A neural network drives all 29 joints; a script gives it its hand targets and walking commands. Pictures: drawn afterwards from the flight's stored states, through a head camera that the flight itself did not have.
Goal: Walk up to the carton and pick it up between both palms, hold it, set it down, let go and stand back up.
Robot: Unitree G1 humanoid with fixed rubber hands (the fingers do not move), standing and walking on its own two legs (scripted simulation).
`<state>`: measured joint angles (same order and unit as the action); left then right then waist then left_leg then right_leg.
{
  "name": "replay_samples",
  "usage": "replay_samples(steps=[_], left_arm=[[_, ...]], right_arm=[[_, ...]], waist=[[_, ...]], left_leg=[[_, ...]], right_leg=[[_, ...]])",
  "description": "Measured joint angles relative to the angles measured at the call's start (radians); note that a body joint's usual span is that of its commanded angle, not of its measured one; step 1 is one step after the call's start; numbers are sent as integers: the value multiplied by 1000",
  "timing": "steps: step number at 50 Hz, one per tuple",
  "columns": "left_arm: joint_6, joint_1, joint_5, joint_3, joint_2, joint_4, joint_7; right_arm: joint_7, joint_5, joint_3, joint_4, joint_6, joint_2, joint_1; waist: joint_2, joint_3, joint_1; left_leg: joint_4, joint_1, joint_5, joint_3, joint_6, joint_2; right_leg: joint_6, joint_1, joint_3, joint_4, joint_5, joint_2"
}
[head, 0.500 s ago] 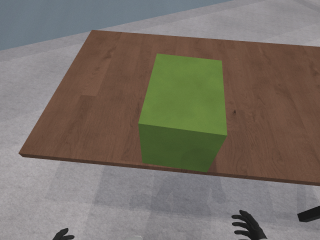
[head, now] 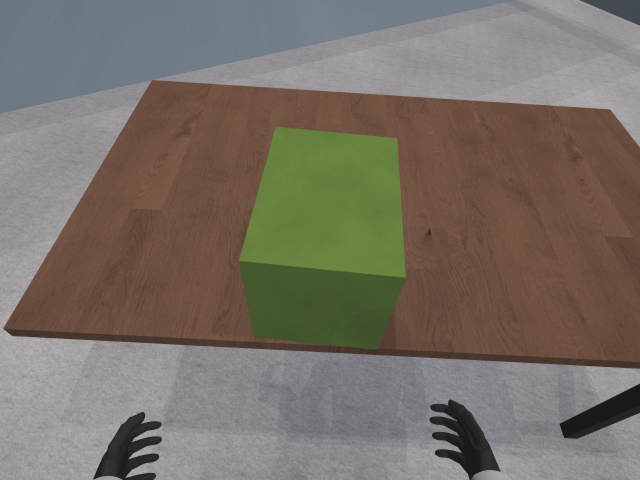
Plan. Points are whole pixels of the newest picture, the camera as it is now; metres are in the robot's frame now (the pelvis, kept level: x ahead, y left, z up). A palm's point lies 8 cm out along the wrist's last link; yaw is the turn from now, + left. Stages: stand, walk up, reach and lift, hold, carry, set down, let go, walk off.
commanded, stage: reach and lift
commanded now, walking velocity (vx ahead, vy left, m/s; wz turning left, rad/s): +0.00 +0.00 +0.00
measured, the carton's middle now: (325, 237) +0.49 +0.01 -0.03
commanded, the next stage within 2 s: none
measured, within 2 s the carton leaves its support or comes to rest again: neither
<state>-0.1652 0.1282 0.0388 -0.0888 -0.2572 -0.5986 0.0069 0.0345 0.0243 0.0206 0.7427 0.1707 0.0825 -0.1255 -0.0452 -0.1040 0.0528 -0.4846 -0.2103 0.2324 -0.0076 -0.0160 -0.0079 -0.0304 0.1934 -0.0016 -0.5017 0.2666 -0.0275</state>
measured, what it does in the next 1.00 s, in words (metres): stands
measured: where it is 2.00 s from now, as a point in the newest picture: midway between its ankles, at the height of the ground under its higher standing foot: outside the picture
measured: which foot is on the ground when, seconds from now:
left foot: down 0.00-1.00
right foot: down 0.00-1.00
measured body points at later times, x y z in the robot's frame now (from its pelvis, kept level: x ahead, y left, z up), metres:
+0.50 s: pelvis +0.03 +0.02 +0.01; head +0.03 +0.04 +0.45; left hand +0.19 +0.26 -0.08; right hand +0.21 -0.18 -0.06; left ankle +0.02 +0.13 -0.74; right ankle +0.00 -0.10 -0.74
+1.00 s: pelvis +0.02 +0.02 +0.00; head +0.02 +0.04 +0.45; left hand +0.25 +0.24 -0.04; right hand +0.24 -0.17 -0.05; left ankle +0.02 +0.13 -0.74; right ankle +0.00 -0.10 -0.74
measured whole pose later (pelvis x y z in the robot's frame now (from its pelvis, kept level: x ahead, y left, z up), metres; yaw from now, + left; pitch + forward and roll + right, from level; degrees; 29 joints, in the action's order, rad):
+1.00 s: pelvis +0.02 +0.02 +0.00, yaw -1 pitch -2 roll -1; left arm 0.42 0.04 0.21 0.08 -0.25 -0.72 0.01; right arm 0.04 -0.18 -0.02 0.81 0.52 0.09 -0.04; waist -0.02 -0.03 0.01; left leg -0.56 -0.23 0.31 0.02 0.02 0.00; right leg 0.00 0.19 0.02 -0.53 0.31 -0.02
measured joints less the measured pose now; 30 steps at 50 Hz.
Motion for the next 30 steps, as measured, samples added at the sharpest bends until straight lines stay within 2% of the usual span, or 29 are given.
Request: replay_samples(steps=[9, 22, 30], left_arm=[[125, 36, 48, 53, -19, 14, 20], [269, 82, 43, 93, 19, 21, 18], [377, 115, 73, 128, 17, 35, 17]], right_arm=[[14, -30, 6, 32, 92, -6, 1], [3, -96, 8, 54, 182, 11, -22], [0, -134, -20, 38, 247, 10, -40]], waist=[[19, 25, 5], [15, 59, 9], [12, 59, -18]], left_leg=[[27, 25, 2, 3, 12, 2], [46, 77, 20, 11, 25, 2], [41, 89, 29, 16, 28, 4]], right_leg=[[11, -40, -1, 57, -14, 4], [24, -112, 5, 124, -22, 6], [27, -121, 8, 116, -13, 8]])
